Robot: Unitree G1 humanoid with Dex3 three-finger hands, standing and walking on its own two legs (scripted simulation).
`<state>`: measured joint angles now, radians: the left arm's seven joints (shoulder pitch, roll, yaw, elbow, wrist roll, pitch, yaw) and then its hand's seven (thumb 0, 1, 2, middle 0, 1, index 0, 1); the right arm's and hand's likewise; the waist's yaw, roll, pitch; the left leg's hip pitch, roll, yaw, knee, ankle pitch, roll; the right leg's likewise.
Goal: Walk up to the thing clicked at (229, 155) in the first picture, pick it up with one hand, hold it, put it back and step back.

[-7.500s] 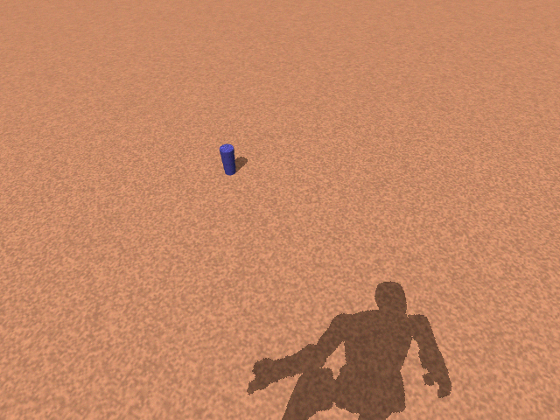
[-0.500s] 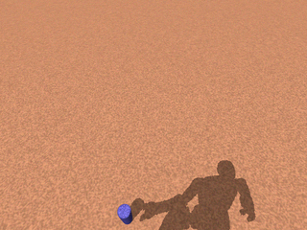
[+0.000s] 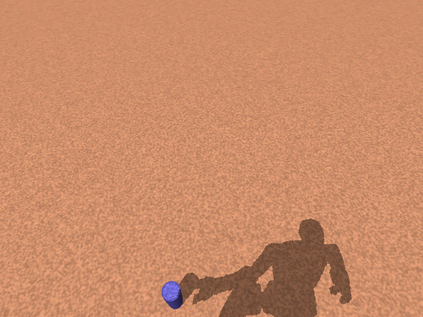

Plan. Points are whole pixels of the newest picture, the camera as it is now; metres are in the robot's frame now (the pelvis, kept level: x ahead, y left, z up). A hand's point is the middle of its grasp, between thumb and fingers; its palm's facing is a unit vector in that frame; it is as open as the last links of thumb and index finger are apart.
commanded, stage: stand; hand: left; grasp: from the side
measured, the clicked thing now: (173, 296) +0.35 +0.20 -0.70
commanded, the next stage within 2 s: go down in 0.16 s
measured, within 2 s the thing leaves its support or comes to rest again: neither
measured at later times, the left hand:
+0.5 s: hand out of the picture +0.16 +0.26 -0.17, palm faces +0.05 -0.94 -0.33, open 11.0 cm
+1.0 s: hand out of the picture +0.14 +0.29 -0.22, palm faces +0.09 -0.95 -0.31, open 17.4 cm
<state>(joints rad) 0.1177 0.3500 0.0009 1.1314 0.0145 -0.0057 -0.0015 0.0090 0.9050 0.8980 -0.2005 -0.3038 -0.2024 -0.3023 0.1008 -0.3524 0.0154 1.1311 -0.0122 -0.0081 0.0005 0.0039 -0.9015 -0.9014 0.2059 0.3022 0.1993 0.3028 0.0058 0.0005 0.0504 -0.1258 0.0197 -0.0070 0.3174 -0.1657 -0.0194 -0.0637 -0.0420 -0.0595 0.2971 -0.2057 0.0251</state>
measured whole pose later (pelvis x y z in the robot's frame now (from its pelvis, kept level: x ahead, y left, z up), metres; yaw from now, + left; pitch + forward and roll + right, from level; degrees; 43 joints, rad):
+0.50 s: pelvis -0.02 +0.00 -0.02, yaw -1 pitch +7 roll +0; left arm -0.06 0.35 0.18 1.06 0.06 -0.01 -0.02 0.01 0.49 0.50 -0.08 -0.12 -0.08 -0.11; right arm 0.21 -0.26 -0.01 0.79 0.02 -0.04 -0.03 0.00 -0.95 -0.91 0.20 0.30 0.20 0.30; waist -0.01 -0.02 0.01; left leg -0.45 0.04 0.00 0.60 -0.27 -0.02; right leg -0.39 -0.03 -0.04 0.59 -0.31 0.01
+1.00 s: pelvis -0.02 +0.01 -0.10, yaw -2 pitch +17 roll -2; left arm 0.23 0.36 0.31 0.54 0.01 0.12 -0.12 0.00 -0.53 0.02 -0.08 -0.06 -0.09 -0.05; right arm 0.19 -0.24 -0.01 0.56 0.01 -0.11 -0.05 0.01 -0.89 -0.90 0.20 0.30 0.20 0.30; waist -0.02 -0.01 -0.10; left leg -0.94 0.06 -0.03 1.14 -0.51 -0.02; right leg -0.87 -0.02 -0.04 1.10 -0.54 0.02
